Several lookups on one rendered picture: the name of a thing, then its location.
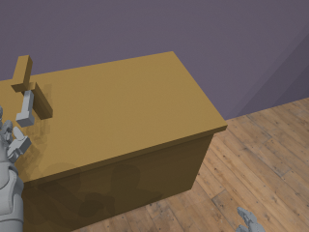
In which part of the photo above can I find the right robot hand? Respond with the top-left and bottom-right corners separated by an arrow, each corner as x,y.
236,207 -> 266,232

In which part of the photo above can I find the tap lever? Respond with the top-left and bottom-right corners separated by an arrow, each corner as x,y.
15,90 -> 35,128

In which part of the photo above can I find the left robot hand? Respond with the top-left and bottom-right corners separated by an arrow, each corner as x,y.
0,105 -> 32,165

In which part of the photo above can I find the robot left forearm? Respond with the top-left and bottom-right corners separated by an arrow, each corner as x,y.
0,161 -> 24,232

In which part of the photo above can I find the counter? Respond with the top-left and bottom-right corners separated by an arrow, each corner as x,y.
0,51 -> 228,232

